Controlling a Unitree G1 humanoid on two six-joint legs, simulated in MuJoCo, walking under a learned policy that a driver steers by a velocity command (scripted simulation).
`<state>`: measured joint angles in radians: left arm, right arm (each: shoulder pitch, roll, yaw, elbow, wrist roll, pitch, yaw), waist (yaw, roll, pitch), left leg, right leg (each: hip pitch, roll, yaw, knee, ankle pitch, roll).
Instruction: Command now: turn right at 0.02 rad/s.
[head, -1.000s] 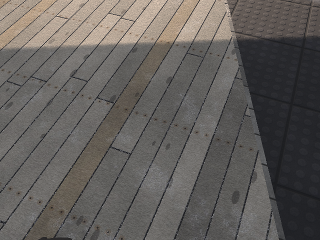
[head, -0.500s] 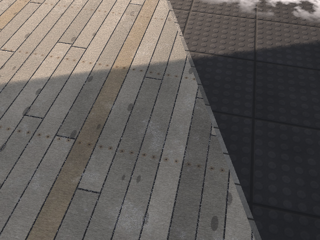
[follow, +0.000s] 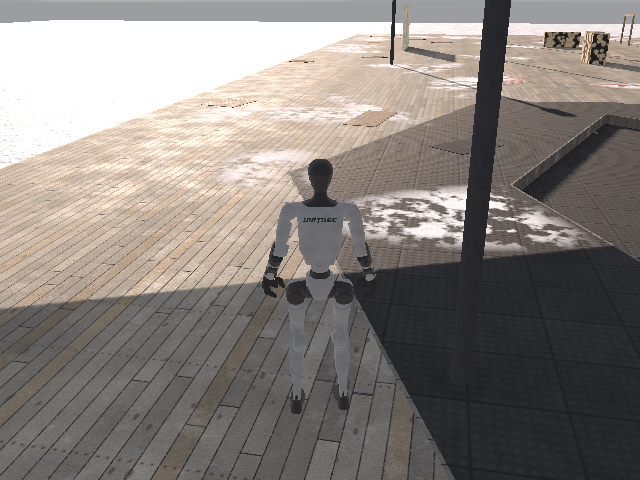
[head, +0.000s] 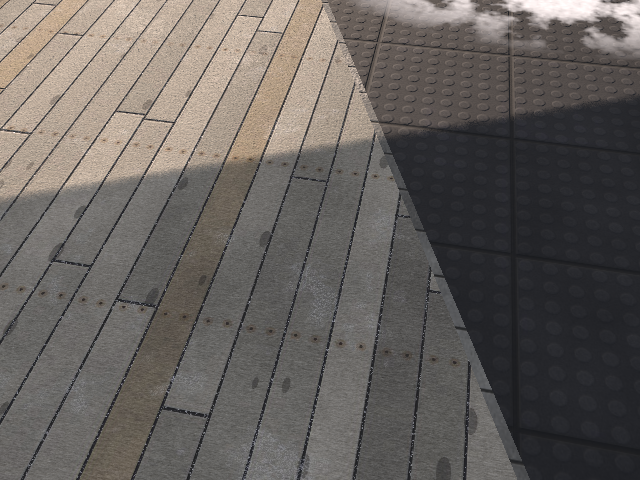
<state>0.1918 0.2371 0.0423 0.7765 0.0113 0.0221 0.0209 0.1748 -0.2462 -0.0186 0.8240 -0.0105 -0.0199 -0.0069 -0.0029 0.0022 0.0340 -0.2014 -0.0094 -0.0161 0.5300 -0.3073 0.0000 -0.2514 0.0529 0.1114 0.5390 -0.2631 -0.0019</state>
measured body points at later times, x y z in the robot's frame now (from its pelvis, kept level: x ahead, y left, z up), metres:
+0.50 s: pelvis +0.00 +0.01 +0.00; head +0.01 +0.01 +0.45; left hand +0.08 +0.27 -0.14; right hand +0.07 -0.25 -0.14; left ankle -0.01 +0.12 -0.73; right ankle +0.02 -0.12 -0.73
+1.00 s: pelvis +0.14 -0.04 +0.01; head +0.15 -0.05 +0.46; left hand +0.08 +0.21 -0.13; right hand +0.29 -0.30 -0.11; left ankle +0.25 +0.13 -0.67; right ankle +0.05 -0.13 -0.73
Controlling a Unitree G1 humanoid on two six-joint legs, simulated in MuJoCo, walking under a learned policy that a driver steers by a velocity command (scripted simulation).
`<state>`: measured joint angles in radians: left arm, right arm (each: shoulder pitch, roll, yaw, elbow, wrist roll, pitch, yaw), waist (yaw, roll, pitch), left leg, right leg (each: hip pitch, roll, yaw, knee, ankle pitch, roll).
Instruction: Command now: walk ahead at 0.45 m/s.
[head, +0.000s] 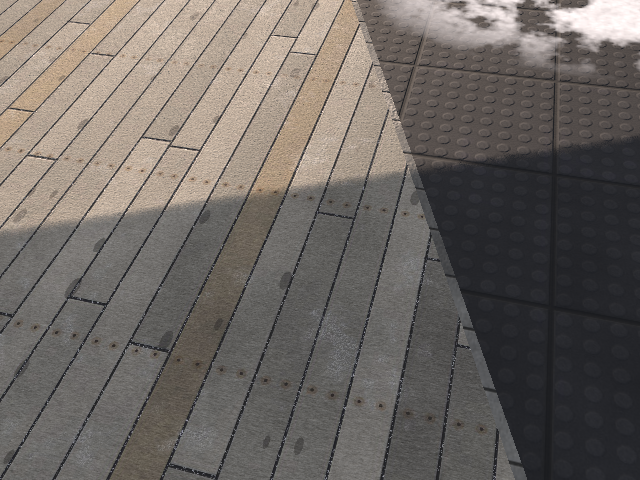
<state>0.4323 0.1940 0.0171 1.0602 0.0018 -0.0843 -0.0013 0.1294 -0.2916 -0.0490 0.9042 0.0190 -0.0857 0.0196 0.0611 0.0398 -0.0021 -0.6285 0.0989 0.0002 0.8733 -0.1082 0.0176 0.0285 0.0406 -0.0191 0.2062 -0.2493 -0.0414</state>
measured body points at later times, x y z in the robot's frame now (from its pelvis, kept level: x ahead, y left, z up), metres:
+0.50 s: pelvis +0.29 +0.06 +0.00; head +0.31 +0.07 +0.45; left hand +0.44 +0.34 -0.10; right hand +0.32 -0.21 -0.13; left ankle +0.28 +0.14 -0.75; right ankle +0.44 -0.11 -0.69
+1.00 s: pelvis +0.57 +0.04 +0.00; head +0.59 +0.05 +0.45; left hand +0.49 +0.32 -0.12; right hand +0.82 -0.15 -0.10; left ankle +0.60 +0.23 -0.68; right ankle +0.57 -0.07 -0.75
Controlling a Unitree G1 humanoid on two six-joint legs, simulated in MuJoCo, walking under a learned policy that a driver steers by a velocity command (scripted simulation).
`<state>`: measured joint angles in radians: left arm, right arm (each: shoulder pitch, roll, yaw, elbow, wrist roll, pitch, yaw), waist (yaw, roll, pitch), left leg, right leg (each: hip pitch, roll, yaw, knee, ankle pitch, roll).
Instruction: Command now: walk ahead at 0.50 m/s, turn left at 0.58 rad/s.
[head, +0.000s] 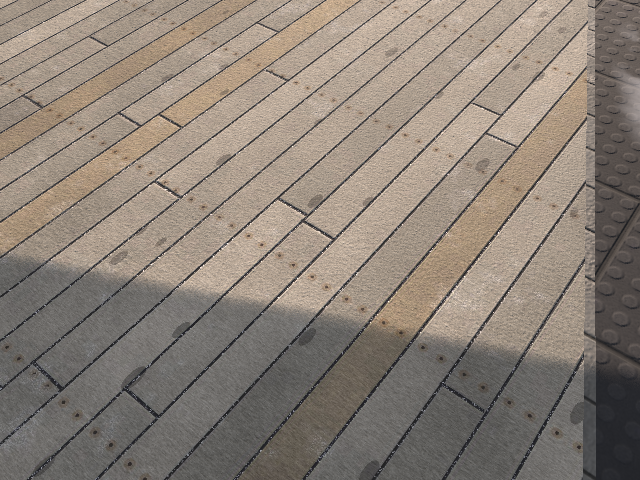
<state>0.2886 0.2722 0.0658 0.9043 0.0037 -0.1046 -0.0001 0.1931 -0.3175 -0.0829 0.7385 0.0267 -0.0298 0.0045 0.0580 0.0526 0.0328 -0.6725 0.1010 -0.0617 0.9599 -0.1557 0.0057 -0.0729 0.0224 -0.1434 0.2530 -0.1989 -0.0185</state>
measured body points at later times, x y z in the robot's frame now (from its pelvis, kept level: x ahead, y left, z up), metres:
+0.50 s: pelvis +0.27 +0.08 +0.00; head +0.30 +0.10 +0.45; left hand +0.36 +0.38 -0.12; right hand +0.40 -0.17 -0.11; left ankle +0.25 +0.14 -0.75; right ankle +0.40 -0.09 -0.66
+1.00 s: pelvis +0.57 +0.05 -0.01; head +0.61 +0.04 +0.44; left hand +0.70 +0.31 -0.12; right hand +0.70 -0.24 -0.10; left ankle +0.61 +0.22 -0.67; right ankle +0.58 -0.02 -0.75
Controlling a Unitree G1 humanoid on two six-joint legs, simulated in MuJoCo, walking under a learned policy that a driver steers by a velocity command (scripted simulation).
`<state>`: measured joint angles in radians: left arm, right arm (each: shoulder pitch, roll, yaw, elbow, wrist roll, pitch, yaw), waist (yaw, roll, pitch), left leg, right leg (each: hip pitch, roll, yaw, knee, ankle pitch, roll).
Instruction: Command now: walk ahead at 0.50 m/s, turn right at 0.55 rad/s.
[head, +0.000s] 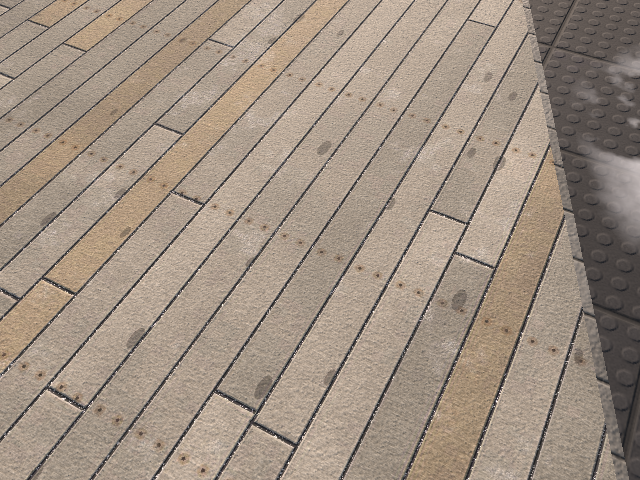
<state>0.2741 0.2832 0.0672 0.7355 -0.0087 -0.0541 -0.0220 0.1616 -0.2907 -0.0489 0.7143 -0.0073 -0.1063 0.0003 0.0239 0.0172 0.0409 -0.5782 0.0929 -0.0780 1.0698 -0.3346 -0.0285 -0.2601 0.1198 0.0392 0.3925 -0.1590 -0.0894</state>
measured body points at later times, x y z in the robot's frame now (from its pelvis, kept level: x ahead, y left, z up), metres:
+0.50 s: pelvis +0.27 +0.05 +0.00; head +0.30 +0.06 +0.45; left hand +0.50 +0.27 -0.10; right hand +0.25 -0.23 -0.11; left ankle +0.29 +0.16 -0.74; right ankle +0.28 -0.11 -0.67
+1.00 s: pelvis +0.51 -0.07 +0.00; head +0.53 -0.08 +0.45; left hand +0.62 +0.19 -0.11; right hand +0.59 -0.37 -0.11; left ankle +0.61 +0.08 -0.66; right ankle +0.47 -0.16 -0.74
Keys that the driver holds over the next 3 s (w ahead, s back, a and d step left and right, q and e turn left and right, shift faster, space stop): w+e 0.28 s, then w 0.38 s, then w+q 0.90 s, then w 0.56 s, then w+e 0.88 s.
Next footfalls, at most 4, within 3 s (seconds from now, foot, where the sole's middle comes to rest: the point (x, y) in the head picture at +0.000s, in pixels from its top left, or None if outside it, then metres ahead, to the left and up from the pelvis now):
0.24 left None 0.32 0.15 -0.78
0.74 right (427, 453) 0.51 -0.17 -0.78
1.28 left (328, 317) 0.83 0.04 -0.78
1.76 right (387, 219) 1.14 -0.11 -0.78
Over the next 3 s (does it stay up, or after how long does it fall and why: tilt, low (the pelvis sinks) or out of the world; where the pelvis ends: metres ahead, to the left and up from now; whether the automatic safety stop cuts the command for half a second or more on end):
stays up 1.59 0.05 0.00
